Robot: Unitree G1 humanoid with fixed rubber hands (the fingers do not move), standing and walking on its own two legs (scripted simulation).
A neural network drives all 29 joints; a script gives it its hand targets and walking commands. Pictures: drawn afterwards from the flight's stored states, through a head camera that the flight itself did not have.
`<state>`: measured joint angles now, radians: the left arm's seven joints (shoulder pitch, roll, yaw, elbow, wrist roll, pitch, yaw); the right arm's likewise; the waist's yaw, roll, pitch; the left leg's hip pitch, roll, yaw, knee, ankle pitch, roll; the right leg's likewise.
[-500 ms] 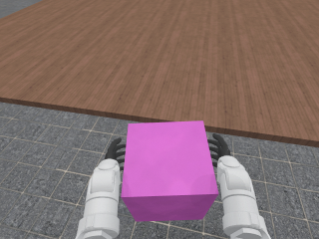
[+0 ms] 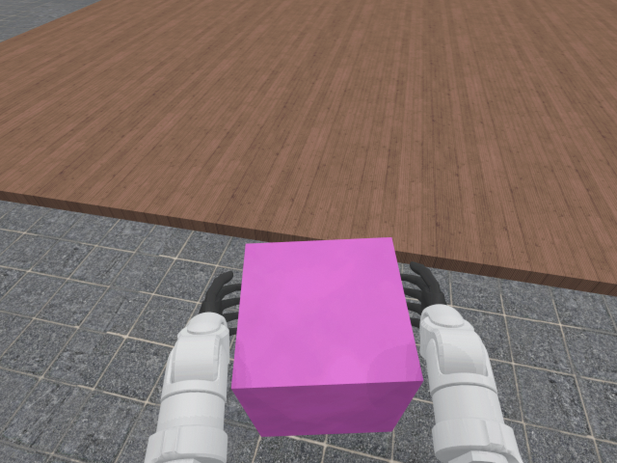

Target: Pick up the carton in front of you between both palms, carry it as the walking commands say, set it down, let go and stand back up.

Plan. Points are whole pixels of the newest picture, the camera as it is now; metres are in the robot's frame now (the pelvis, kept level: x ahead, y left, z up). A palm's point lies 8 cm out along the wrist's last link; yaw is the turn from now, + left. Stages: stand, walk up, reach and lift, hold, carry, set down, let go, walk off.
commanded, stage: reach and lift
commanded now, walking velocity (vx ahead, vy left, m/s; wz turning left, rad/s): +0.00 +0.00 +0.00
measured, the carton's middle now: (322, 342) +0.30 +0.00 -0.04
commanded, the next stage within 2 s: hold in 0.04 s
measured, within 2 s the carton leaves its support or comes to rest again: neither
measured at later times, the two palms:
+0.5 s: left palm (211, 322) +0.28 +0.15 +0.05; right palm (438, 318) +0.28 -0.15 +0.05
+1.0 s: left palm (210, 320) +0.28 +0.15 +0.05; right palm (436, 314) +0.29 -0.15 +0.05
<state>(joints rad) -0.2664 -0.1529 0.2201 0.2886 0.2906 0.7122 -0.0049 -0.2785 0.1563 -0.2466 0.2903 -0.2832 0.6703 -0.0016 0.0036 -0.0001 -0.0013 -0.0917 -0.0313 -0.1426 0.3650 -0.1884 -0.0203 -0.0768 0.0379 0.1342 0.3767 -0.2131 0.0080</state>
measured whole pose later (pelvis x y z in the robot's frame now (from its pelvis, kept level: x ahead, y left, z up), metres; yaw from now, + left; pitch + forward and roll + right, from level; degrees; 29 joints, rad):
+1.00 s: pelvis +0.00 +0.00 +0.00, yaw +0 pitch -7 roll +0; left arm -0.27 -0.15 0.20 0.23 0.29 0.79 -0.01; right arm -0.27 0.15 -0.23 0.23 -0.29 0.75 0.00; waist 0.00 0.01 0.01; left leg -0.04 -0.03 -0.14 0.33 -0.17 -0.02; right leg -0.02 0.03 0.12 0.34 -0.20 0.01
